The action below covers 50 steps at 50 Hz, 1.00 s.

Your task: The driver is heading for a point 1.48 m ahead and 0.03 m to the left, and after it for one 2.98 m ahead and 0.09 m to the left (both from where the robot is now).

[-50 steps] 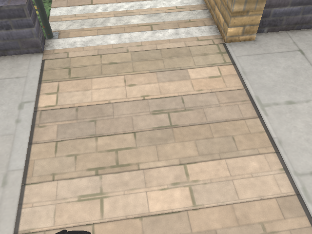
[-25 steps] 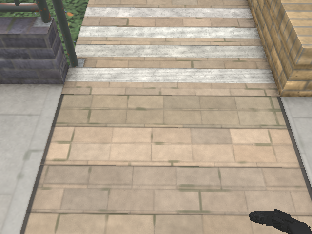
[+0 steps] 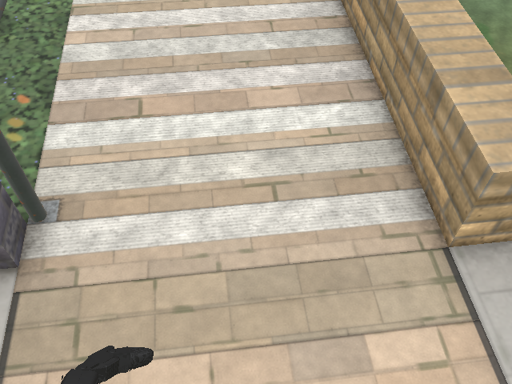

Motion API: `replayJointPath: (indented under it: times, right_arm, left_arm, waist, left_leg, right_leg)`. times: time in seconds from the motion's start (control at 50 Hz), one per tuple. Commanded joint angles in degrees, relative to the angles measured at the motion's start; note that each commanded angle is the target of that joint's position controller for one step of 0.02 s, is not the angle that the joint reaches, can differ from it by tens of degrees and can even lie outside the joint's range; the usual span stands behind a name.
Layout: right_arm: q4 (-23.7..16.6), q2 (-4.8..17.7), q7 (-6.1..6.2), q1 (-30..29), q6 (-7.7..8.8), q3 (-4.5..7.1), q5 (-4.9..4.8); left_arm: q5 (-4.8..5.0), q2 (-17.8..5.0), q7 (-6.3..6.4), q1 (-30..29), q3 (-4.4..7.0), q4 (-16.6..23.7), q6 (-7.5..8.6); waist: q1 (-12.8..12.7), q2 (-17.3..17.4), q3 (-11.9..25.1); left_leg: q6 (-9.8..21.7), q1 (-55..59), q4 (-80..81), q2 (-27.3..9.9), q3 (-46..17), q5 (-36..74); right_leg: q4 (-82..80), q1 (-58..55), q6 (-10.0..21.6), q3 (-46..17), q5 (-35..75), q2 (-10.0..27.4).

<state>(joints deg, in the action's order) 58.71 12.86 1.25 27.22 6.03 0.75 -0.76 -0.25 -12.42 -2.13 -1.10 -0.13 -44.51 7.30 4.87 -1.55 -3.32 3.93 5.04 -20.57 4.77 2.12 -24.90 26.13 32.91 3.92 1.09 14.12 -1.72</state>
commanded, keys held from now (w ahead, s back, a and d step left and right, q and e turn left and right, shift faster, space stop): shift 1.00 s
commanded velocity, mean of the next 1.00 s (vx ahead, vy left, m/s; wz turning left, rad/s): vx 0.07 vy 0.00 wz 0.00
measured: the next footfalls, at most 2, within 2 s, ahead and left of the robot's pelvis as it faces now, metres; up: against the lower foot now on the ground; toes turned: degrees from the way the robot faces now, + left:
right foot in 0.02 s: +0.25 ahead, -0.08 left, +0.00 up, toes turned +0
left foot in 0.38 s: +0.20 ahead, +0.15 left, +0.00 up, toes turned -2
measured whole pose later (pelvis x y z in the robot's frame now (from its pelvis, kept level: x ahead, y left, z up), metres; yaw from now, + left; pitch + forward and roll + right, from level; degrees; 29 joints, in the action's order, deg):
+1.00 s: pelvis +0.18 +0.04 +0.01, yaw -2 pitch -1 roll +0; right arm 60.6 10.7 2.0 13.4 1.4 1.3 0.1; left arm 0.1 -11.6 2.2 9.2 2.0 -59.4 -0.4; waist 0.1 -0.1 -1.6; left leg 0.8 -10.9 -30.1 0.7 -0.1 -18.5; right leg 29.9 16.0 0.2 -1.4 -13.2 -0.8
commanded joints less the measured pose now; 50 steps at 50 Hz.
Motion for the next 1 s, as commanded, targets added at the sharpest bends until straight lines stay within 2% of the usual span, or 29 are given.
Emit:
replayJointPath:
  times: [0.02, 0.04, 0.06, 0.08, 0.1, 0.12, 0.14, 0.18, 0.2, 0.22, 0.26, 0.28, 0.32, 0.36, 0.38, 0.4, 0.42, 0.44, 0.48, 0.56, 0.66, 0.82, 1.0]
  right_arm:
    - [-5.05, 9.58, 0.25, -7.87, -0.61, 1.41, 0.78]
    - [-3.06, 1.22, -0.67, 5.19, -0.89, -0.71, 1.95]
    - [0.37, 1.82, -1.80, 13.60, -0.84, -1.00, -0.18]
    - [-1.28, 6.80, -2.05, 6.71, -1.10, 0.13, -0.79]
    - [-3.62, 8.58, -1.48, -1.03, -1.64, 0.85, -0.20]
    - [-4.21, 8.07, -0.59, -4.84, -2.57, 1.33, -0.06]
    - [-4.93, 7.99, 0.04, -6.57, -3.66, 1.62, 0.50]
    - [-4.89, 3.79, 0.68, -5.02, -5.10, 0.93, 0.68]
    - [-4.93, 2.85, 1.08, -5.40, -5.22, 0.74, 0.69]
    - [-4.91, 2.44, 1.37, -6.29, -5.40, 0.59, 0.72]
    - [-4.73, 3.55, 1.60, -8.13, -6.23, 0.94, 0.73]
    - [-4.77, 4.27, 1.59, -9.34, -6.75, 1.24, 0.71]
    - [-4.87, 4.60, 1.54, -11.76, -7.32, 1.61, 1.19]
    - [-5.06, 4.95, 1.51, -13.26, -7.25, 1.82, 2.32]
    - [-5.26, 6.11, 1.53, -13.19, -6.95, 1.92, 2.72]
    - [-5.00, 10.08, 1.61, -14.24, -6.70, 2.87, 2.17]
    - [-4.14, 8.24, 1.40, -14.07, -6.15, 2.71, 1.81]
    - [-3.81, 6.01, 1.29, -14.81, -5.47, 2.12, 1.94]
    - [-3.69, 5.10, 1.09, -16.84, -4.39, 1.89, 1.77]
    - [-2.50, 5.61, 1.09, -14.38, -3.45, 1.96, 1.07]
    - [-1.21, 5.39, 1.06, -12.03, -3.38, 1.83, 0.84]
    - [0.05, 4.15, 0.91, -10.84, -4.05, 1.56, 0.80]
    - [1.03, 3.36, 0.96, -10.71, -4.41, 1.54, 0.90]
  left_arm:
    - [-1.46, -11.84, 0.84, 23.39, 4.12, -4.63, 0.18]
    - [-3.90, -13.15, 0.72, 23.72, 3.11, -4.84, -0.32]
    - [-3.32, -8.07, 0.06, 24.98, 2.00, -5.01, -0.54]
    - [-1.32, -7.76, -0.01, 18.81, 2.14, -3.23, -1.06]
    - [0.15, -6.76, 0.23, 12.55, 1.80, -2.27, -1.55]
    - [0.33, -5.07, 0.54, 8.53, 1.02, -1.74, -1.82]
    - [-0.46, -5.66, 0.70, 7.71, 1.04, -1.97, -1.99]
    - [-1.83, -6.35, 0.63, 6.23, 1.17, -2.53, -2.65]
    - [-2.31, -6.69, 0.83, 6.48, 1.41, -2.86, -2.75]
    - [-2.38, -6.88, 1.13, 7.23, 1.58, -3.25, -2.83]
    - [-1.66, -7.83, 1.77, 8.44, 2.03, -3.84, -3.37]
    - [-1.24, -8.30, 2.04, 8.03, 2.19, -3.82, -3.80]
    - [-0.45, -8.56, 2.53, 6.56, 2.29, -3.72, -4.70]
    - [-0.19, -6.77, 2.90, 8.54, 1.78, -4.79, -5.10]
    - [-0.26, -6.01, 2.94, 10.35, 1.62, -5.55, -5.07]
    - [-0.09, -6.69, 3.12, 12.72, 2.18, -5.66, -5.20]
    - [-0.38, -6.68, 3.50, 11.73, 2.29, -5.82, -5.35]
    - [-0.43, -6.00, 3.71, 11.51, 2.30, -5.90, -5.47]
    - [-0.63, -5.25, 3.96, 12.95, 2.38, -7.04, -5.77]
    - [-0.43, -5.36, 3.67, 12.93, 2.59, -8.42, -5.75]
    - [-0.06, -5.17, 3.62, 12.57, 2.69, -9.73, -5.86]
    - [0.30, -5.11, 4.17, 12.45, 2.93, -11.79, -6.85]
    - [0.37, -4.80, 4.53, 11.38, 3.19, -13.70, -7.40]
  waist:
    - [-15.21, 4.70, 13.63]
    - [-8.52, -13.50, 23.45]
    - [-8.27, -10.82, 34.58]
    - [-8.72, -5.53, 27.37]
    - [-7.13, 0.45, 18.45]
    - [-5.03, 4.72, 13.20]
    - [-4.22, 3.96, 10.23]
    - [-1.75, -0.74, 8.93]
    - [-1.57, -2.06, 9.75]
    - [-1.90, -3.17, 11.38]
    - [-2.67, -3.71, 14.22]
    - [-2.80, -3.90, 13.72]
    - [-2.31, -4.44, 9.78]
    - [-2.30, -3.99, 5.99]
    - [-2.70, -2.09, 4.66]
    - [-5.63, 3.27, 2.46]
    - [-5.19, 5.73, 1.82]
    - [-5.82, 7.39, 1.83]
    - [-7.00, 8.94, 2.34]
    - [-5.85, 4.04, 3.05]
    - [-4.95, 2.28, 5.26]
    - [-4.76, 1.82, 4.47]
    - [-4.82, 2.07, 3.04]
  left_leg:
    - [-2.87, -14.20, -28.32, -6.58, -1.50, 47.30]
    - [-6.43, -29.51, -55.30, 1.37, -2.11, -9.18]
    - [-5.65, -33.51, -63.29, 1.80, -15.07, -14.59]
    - [-5.85, -35.75, -62.66, -1.38, -14.08, -12.29]
    - [-6.18, -37.06, -58.44, -3.97, -10.43, -8.36]
    - [-6.71, -36.80, -54.82, -5.84, -8.97, -5.34]
    - [-6.79, -32.31, -50.81, -6.99, -7.74, -2.97]
    - [-7.17, -25.45, -39.90, -7.69, -6.12, -2.20]
    - [-7.26, -23.01, -34.46, -7.34, -5.18, -1.98]
    - [-7.24, -21.53, -30.04, -7.27, -4.91, -0.53]
    - [-6.70, -18.37, -24.45, -7.28, -4.80, 5.93]
    - [-6.25, -17.10, -22.20, -7.25, -4.66, 8.37]
    - [-4.87, -14.56, -15.91, -6.30, -3.37, 12.82]
    - [-2.94, -13.33, -9.83, -6.72, -3.51, 12.56]
    - [-1.48, -13.17, -6.09, -9.65, -6.27, 12.19]
    - [0.52, -18.57, -4.66, -10.59, -7.56, 4.50]
    - [0.80, -25.43, -1.53, -10.05, -8.01, -3.22]
    - [0.07, -28.56, 0.76, -9.98, -8.40, -5.25]
    - [-1.47, -30.03, 1.70, -9.67, -8.25, -2.42]
    - [-1.75, -25.54, -1.26, -8.69, -6.93, 6.41]
    - [-1.25, -22.43, -3.59, -8.13, -6.01, 14.93]
    - [-1.37, -20.96, -4.45, -7.12, -4.85, 19.05]
    - [-1.55, -20.38, -3.54, -6.58, -4.33, 17.82]
  right_leg:
    - [0.15, -35.67, 4.17, -4.00, 23.25, 4.35]
    - [8.43, -52.62, 16.59, -21.52, 54.72, 22.03]
    - [5.88, -58.05, 21.92, -33.44, 46.03, 25.70]
    - [2.46, -49.36, 20.35, -28.98, 35.36, 22.95]
    - [-0.56, -38.51, 17.20, -23.94, 24.59, 19.87]
    - [-4.43, -29.26, 15.34, -22.10, 13.10, 18.09]
    - [-6.93, -20.33, 13.78, -19.83, 10.01, 16.11]
    - [-9.03, -12.06, 12.01, -14.45, 9.40, 12.89]
    - [-9.13, -10.70, 11.53, -12.15, 11.34, 11.72]
    - [-8.91, -11.49, 11.31, -11.23, 11.11, 11.42]
    - [-10.06, -12.15, 10.58, -11.79, -2.09, 11.82]
    - [-11.37, -10.81, 9.87, -12.34, -13.49, 11.68]
    - [-13.44, -6.05, 7.38, -12.92, -35.69, 10.08]
    - [-13.65, -3.53, 3.54, -13.22, -46.78, 8.29]
    - [-11.65, -3.06, 1.35, -12.30, -48.11, 6.95]
    - [-9.64, -4.71, -0.35, -8.23, -44.57, 3.45]
    - [-6.46, -10.73, -1.48, -5.18, -39.54, 1.79]
    - [-4.09, -15.09, -1.74, -4.49, -34.91, 1.61]
    - [-1.70, -19.32, -1.41, -3.57, -29.34, 1.70]
    - [-1.56, -18.68, -0.41, -4.06, -25.70, 2.50]
    - [0.28, -21.09, -0.64, -4.00, -17.57, 2.74]
    - [1.26, -22.24, -0.69, -4.31, -14.26, 3.03]
    - [0.76, -22.63, -1.10, -4.43, -15.36, 3.12]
